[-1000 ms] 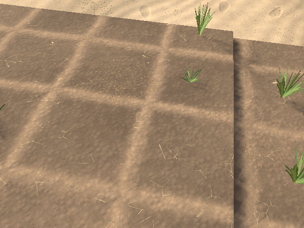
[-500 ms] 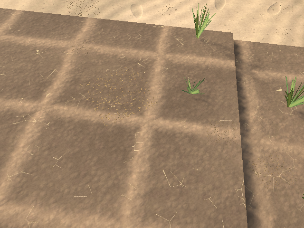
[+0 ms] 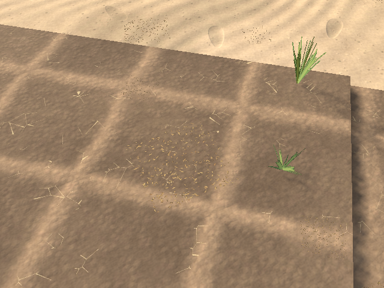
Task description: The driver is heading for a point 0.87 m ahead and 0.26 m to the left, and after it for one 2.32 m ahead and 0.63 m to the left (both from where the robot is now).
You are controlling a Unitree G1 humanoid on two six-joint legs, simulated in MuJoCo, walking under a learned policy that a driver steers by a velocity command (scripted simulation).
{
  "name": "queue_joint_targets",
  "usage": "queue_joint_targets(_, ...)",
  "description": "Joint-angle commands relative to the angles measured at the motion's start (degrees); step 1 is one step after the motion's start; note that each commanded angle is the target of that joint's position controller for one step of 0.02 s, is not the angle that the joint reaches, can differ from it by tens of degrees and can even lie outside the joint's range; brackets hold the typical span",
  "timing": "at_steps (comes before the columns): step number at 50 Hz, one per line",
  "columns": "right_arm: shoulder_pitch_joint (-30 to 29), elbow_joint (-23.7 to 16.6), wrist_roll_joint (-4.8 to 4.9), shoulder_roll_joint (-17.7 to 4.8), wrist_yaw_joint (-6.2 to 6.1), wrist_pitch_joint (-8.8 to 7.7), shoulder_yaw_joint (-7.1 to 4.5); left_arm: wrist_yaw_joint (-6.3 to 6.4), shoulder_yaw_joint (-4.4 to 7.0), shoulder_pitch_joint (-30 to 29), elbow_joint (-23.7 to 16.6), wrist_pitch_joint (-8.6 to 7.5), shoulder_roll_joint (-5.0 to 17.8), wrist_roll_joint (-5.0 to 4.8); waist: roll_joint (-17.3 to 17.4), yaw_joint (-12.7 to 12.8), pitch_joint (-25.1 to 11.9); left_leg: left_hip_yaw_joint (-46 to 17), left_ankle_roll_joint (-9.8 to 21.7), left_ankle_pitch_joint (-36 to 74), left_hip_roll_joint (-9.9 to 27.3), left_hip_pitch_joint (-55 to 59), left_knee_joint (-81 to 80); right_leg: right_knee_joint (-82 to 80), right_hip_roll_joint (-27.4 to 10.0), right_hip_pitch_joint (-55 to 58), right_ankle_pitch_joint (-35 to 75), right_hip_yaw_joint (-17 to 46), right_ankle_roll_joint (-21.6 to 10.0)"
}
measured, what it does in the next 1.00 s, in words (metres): walks ahead, turning left: left foot, then right foot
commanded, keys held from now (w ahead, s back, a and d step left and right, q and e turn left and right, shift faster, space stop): w+q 0.38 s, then q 0.34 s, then no key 0.28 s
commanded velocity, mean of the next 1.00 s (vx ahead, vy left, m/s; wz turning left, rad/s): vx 0.30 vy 0.00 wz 0.47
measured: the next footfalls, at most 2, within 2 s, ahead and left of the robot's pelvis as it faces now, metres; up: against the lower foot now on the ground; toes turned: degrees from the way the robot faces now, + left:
left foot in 0.26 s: +0.29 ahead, +0.10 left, +0.00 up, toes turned +13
right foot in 0.78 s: +0.57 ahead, +0.06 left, +0.00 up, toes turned +30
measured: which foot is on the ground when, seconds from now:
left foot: up 0.00-0.24, down 0.26-0.78, up 0.80-1.00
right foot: down 0.00-0.26, up 0.28-0.76, down 0.78-1.00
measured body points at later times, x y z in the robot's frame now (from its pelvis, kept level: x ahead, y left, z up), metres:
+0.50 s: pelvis +0.27 +0.07 +0.00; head +0.30 +0.09 +0.44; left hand +0.34 +0.34 -0.13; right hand +0.36 -0.19 -0.13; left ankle +0.25 +0.09 -0.74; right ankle +0.38 -0.09 -0.66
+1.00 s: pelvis +0.42 +0.07 -0.01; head +0.46 +0.06 +0.44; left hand +0.39 +0.35 -0.11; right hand +0.65 -0.11 -0.14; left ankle +0.32 +0.16 -0.68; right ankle +0.54 +0.04 -0.74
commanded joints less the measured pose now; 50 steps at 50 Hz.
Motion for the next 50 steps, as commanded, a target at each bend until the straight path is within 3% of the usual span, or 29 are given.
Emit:
queue_joint_targets(1,-3.8,-3.8,0.33,-0.8,0.49,-0.29,0.39,0.35,0.36,1.3,-2.7,-1.03,5.1,-0.13,-5.0,-0.3,4.2,3.1,-0.5,6.4,-0.5,-0.5,-8.1,-7.0,-15.0,-4.2,21.0,4.5,-1.0)
queue_joint_targets(5,-11.2,-6.8,0.22,-0.2,0.77,-0.5,1.1,1.28,0.28,5.5,-1.7,-0.76,5.9,-0.18,-5.4,2.0,4.9,8.2,0.7,7.1,-2.1,-0.1,-18.6,-5.0,-16.7,3.4,29.5,1.0,-0.7)
queue_joint_targets(7,-11.9,-7.6,-0.01,-0.8,0.81,-0.65,0.9,1.78,0.39,6.2,-1.3,-0.36,6.7,-0.02,-5.8,1.5,4.3,9.9,2.3,3.6,-3.8,1.6,-21.6,-1.6,-17.8,7.5,38.5,-0.7,-0.5)
queue_joint_targets(10,-4.8,-6.2,-0.34,-2.7,0.41,-0.6,-0.23,2.66,1.04,4.3,-1.8,0.5,9.0,0.26,-8.5,-2.6,-0.5,12.5,6.1,-4.7,-8.9,10.7,-22.6,11.4,-19.2,10.9,60.8,-3.3,-0.1)
queue_joint_targets(11,0.6,-4.6,-0.43,-4.0,0.32,-0.74,-0.96,2.59,1.37,3.4,-2.4,1.01,10.0,0.43,-9.0,-4.8,-3.5,12.3,7.6,-6.6,-10.4,16.3,-24.2,19.8,-19.6,10.3,61.4,-3.5,-0.4)
queue_joint_targets(12,7.8,-2.4,-0.94,-5.8,0.13,-1.07,-1.98,2.25,1.62,2.4,-3.2,1.39,10.6,0.21,-7.7,-8.2,-7.1,10.7,9.4,-5.4,-11.2,26.3,-29.1,31.7,-19.1,5.7,54.0,-4.2,0.1)
queue_joint_targets(13,14.5,-1.3,-1.69,-10.4,-0.5,-1.13,-3.68,1.71,1.49,0.8,-5.4,1.27,9.9,-0.2,-2.9,-11.6,-11.9,-1.9,12.9,-9.8,-2.0,39.3,-31.5,49.4,-17.1,-6.9,34.0,-4.5,1.4)
queue_joint_targets(14,11.6,-3.0,-0.82,-15.5,-0.65,-0.4,-4.95,0.38,0.93,1.7,-9.8,0.8,4.8,-1.21,11.9,-6.6,-16.1,-35.4,22.6,-6.0,14.4,55.3,-37.4,71.9,-2.7,-33.0,-18.1,-0.3,4.9)
queue_joint_targets(15,12.4,-2.9,0.25,-15.0,-0.8,0.44,-4.78,-0.09,1.39,-4.8,-11.6,0.02,8.7,-0.61,1.2,-8.1,-14.8,-36.9,22.9,-6.2,14.1,53.9,-41.5,74.0,-4.5,-40.7,-14.5,11.0,4.2)
queue_joint_targets(16,8.9,-2.9,0.55,-12.5,-1.26,0.4,-4.08,-0.36,1.07,-8.3,-13.2,-0.78,8.1,-1.03,-1.0,-6.3,-7.8,-29.3,20.4,-4.5,13.1,47.6,-42.7,70.2,-7.8,-43.1,-9.2,11.9,3.8)
queue_joint_targets(17,6.6,-2.9,0.66,-9.3,-1.29,0.07,-3.3,-0.22,1.12,-7.4,-12.7,-1.09,8.2,-1.04,-5.5,-3.5,-2.9,-23.9,17.4,2.4,10.7,39.4,-44.2,63.7,-9.8,-39.7,-6.4,11.6,4.0)
queue_joint_targets(19,4.0,-3.4,1.16,-7.1,-1.83,-1.09,-2.36,-0.19,1.03,-6.2,-12.7,1.02,7.0,1.01,-5.4,0.2,-1.5,-16.0,14.2,11.7,5.0,31.1,-44.9,57.0,-11.5,-32.7,-5.8,11.9,5.6)
queue_joint_targets(21,5.2,-3.4,1.69,-8.5,-1.86,-2.31,-2.33,-0.32,1.06,-5.8,-13.5,3.07,6.6,1.55,-4.1,1.3,-1.3,-12.1,13.5,28.5,3.1,28.5,-43.4,53.4,-11.0,-30.7,-6.2,10.6,7.4)
queue_joint_targets(24,8.3,-3.4,1.5,-10.9,-1.79,-2.2,-2.74,-0.21,0.85,-9.9,-16.0,4.28,6.5,1.24,-1.3,0.5,-2.0,-8.1,10.2,43.8,-0.1,28.0,-40.2,46.9,-9.4,-31.6,-1.4,8.6,8.9)
queue_joint_targets(28,12.2,-4.1,1.55,-10.8,-2.25,-0.61,-2.65,-0.16,0.38,-18.0,-19.9,4.85,7.5,0.63,2.0,-2.8,-3.6,-9.3,5.5,45.2,-1.8,32.4,-37.1,38.7,-7.6,-34.2,4.6,8.5,8.7)
queue_joint_targets(33,15.4,-5.3,0.74,-11.5,-3.35,0.93,-2.98,0.25,-0.39,-24.3,-23.0,4.53,9.0,-0.05,2.7,-5.6,-3.6,-15.0,5.0,44.5,0.0,40.4,-32.2,29.6,-5.0,-36.3,5.0,10.3,7.3)
queue_joint_targets(35,13.7,-6.6,0.26,-12.1,-3.66,1.28,-3.25,0.52,-0.4,-22.4,-22.9,3.98,10.3,-0.23,2.9,-4.5,-3.5,-17.3,4.4,44.5,0.1,40.2,-28.9,24.7,-4.1,-32.1,3.1,11.6,6.1)
queue_joint_targets(37,9.1,-8.5,0.33,-13.2,-3.41,0.97,-3.53,1.06,0.0,-14.9,-20.9,3.3,12.0,-0.27,3.5,-0.6,-5.2,-17.5,2.0,45.1,-2.0,36.2,-23.7,16.3,-2.4,-19.8,3.7,11.0,4.0)
queue_joint_targets(38,7.1,-9.2,1.17,-13.0,-2.95,0.36,-3.36,1.49,0.24,-9.4,-19.6,2.47,12.4,0.14,2.2,2.8,-6.9,-16.7,0.4,41.3,-4.3,32.6,-17.1,9.5,-3.9,-9.9,13.8,11.5,2.6)
queue_joint_targets(39,7.9,-11.7,2.29,-9.7,-2.61,-0.34,-2.36,2.15,0.8,-4.1,-19.7,1.85,15.7,0.63,-5.6,4.0,-13.9,-12.9,-1.5,15.9,-8.2,24.5,-2.7,11.5,-17.7,4.4,37.5,22.6,-1.2)
queue_joint_targets(40,17.4,-11.7,3.53,-7.3,-3.19,0.21,-2.33,1.88,1.22,-6.5,-21.2,2.95,18.4,0.07,-16.7,-1.3,-20.8,-5.9,-2.9,-35.4,-19.0,13.9,12.0,13.1,-33.5,12.4,67.0,39.9,-12.5)
queue_joint_targets(41,19.2,-8.9,0.51,-10.9,-3.59,1.34,-2.69,1.34,0.9,-7.5,-21.5,3.82,14.8,-1.19,-9.5,-2.4,-20.0,-6.8,-2.6,-32.3,-14.9,12.7,17.7,11.9,-32.4,5.9,58.8,42.3,-14.2)
queue_joint_targets(42,15.4,-8.4,-0.47,-11.5,-3.23,2.1,-2.89,1.25,-0.28,-10.9,-22.3,4.04,10.5,-1.35,-4.6,-2.5,-13.1,-7.1,-3.1,-27.9,-13.3,12.1,18.0,10.0,-27.8,-0.9,47.1,35.0,-12.4)
queue_joint_targets(43,12.5,-9.0,-0.61,-10.7,-2.8,2.68,-2.64,1.22,-1.05,-14.1,-22.6,4.37,8.4,-0.93,-3.6,-3.2,-8.7,-6.4,-3.7,-25.4,-11.8,11.8,14.9,7.4,-23.5,-6.1,36.6,29.1,-9.5)
queue_joint_targets(45,11.8,-9.2,-0.23,-9.2,-1.69,4.23,-2.09,1.37,-1.14,-15.4,-22.2,4.66,9.1,0.01,-9.1,-3.6,-6.0,-5.0,-5.0,-21.3,-11.1,15.0,11.2,3.9,-17.8,-12.2,26.8,22.1,-6.7)
queue_joint_targets(47,11.8,-9.4,0.36,-8.5,-1.25,4.91,-1.64,1.15,-0.91,-14.8,-21.4,4.58,10.1,0.42,-9.7,-4.0,-6.7,-3.8,-5.4,-20.2,-11.7,17.5,6.6,3.1,-16.3,-13.9,24.0,19.2,-6.3)
queue_joint_targets(50,9.3,-9.5,0.2,-7.4,-1.31,5.55,-0.56,0.92,-0.72,-13.9,-20.5,4.79,11.0,0.44,-10.6,-3.1,-6.6,-1.7,-5.1,-20.9,-10.1,19.7,-4.7,1.2,-16.0,-14.4,11.1,18.9,-6.1)
Velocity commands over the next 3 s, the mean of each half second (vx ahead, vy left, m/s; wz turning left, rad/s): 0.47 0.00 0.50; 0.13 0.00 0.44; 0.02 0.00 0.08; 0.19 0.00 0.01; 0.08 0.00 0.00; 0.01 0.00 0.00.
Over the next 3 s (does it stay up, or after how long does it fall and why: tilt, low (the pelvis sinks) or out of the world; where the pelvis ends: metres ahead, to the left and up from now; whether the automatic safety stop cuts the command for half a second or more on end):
stays up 0.65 0.18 -0.01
